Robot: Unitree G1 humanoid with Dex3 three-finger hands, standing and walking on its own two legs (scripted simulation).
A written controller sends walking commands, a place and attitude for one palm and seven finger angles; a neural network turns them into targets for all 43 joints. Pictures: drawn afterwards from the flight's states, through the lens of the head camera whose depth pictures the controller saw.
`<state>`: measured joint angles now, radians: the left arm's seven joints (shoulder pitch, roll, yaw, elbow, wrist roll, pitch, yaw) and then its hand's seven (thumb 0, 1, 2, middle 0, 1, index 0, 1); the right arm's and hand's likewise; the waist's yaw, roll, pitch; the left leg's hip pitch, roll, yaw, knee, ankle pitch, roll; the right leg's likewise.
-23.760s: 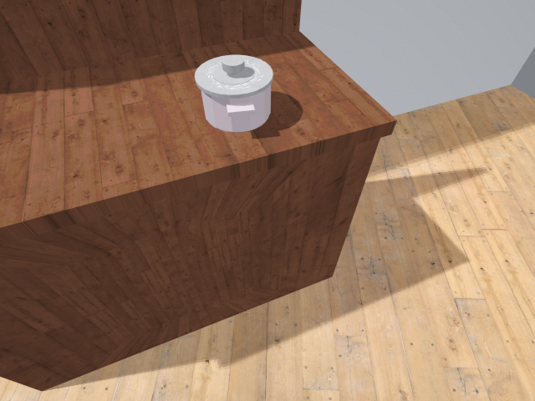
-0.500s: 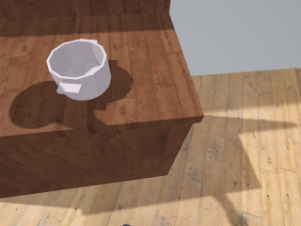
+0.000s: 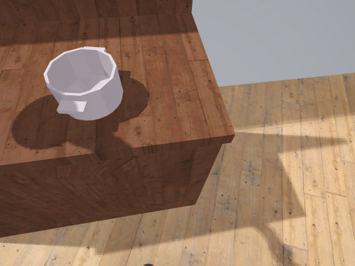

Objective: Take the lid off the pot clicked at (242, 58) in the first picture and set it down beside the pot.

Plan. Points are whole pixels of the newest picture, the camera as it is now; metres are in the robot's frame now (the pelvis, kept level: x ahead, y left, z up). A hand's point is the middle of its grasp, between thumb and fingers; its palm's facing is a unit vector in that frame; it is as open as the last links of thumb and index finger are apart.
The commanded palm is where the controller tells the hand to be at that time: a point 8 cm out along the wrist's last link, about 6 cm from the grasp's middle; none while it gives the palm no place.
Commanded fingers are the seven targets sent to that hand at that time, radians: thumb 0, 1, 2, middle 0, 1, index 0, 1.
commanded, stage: lower the lid onto the table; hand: left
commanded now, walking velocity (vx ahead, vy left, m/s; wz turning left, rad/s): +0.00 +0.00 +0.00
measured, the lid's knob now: out of the picture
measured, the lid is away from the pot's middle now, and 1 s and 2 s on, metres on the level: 0.24 0.23 0.24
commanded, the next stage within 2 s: none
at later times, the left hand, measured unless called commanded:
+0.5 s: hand out of the picture +0.45 +0.39 +0.26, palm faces -0.19 -0.36 -0.91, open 7.3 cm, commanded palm +0.49 +0.40 +0.34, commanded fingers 0.00 0.83 0.70 -0.87 -1.08 -0.84 -1.06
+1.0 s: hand out of the picture +0.46 +0.38 +0.23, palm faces -0.25 -0.34 -0.91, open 7.3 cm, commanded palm +0.49 +0.40 +0.31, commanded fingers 0.00 0.83 0.70 -0.87 -1.08 -0.84 -1.06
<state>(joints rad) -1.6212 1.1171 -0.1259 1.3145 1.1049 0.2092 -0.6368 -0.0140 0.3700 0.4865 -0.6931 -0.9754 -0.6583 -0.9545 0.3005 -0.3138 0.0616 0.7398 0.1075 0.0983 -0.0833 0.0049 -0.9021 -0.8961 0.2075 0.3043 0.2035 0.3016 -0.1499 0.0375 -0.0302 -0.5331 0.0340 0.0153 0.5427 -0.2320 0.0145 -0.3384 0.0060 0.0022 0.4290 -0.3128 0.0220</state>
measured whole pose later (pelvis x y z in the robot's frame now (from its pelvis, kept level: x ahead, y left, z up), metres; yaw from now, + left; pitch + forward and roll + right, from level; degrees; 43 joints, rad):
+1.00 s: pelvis +0.00 +0.00 +0.00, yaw +0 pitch +14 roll -2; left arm -1.52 1.07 -0.09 1.36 1.07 0.22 -0.60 -0.01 0.38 0.48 -0.69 -0.98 -0.65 -0.96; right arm 0.34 -0.31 0.05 0.75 0.09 0.09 -0.08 0.00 -0.90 -0.90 0.21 0.30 0.20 0.30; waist -0.17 0.04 -0.04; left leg -0.58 0.04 0.01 0.60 -0.26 0.02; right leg -0.38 0.01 0.00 0.47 -0.33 0.02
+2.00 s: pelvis -0.01 +0.02 -0.02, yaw -1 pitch +17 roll -4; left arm -1.43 1.07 -0.07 1.40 1.06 0.09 -0.55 -0.02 0.38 0.48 -0.68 -0.98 -0.65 -0.95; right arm 0.37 -0.30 0.06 0.75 0.09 0.08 -0.11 0.00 -0.90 -0.90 0.21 0.30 0.20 0.30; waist -0.19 0.03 -0.06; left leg -0.71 0.04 0.00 0.72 -0.29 0.04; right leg -0.50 0.02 0.00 0.56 -0.35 0.04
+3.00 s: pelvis -0.03 +0.02 -0.03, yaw +0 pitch +17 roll -5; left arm -1.14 1.00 0.03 1.17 1.05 -0.09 -0.49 -0.02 0.39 0.51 -0.66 -0.99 -0.60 -0.98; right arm 0.34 -0.28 0.04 0.69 0.09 0.17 -0.10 0.00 -0.90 -0.90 0.21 0.30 0.21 0.30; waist -0.15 0.04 -0.08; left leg -0.79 0.05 -0.01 0.80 -0.31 0.04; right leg -0.56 0.02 -0.02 0.65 -0.38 0.04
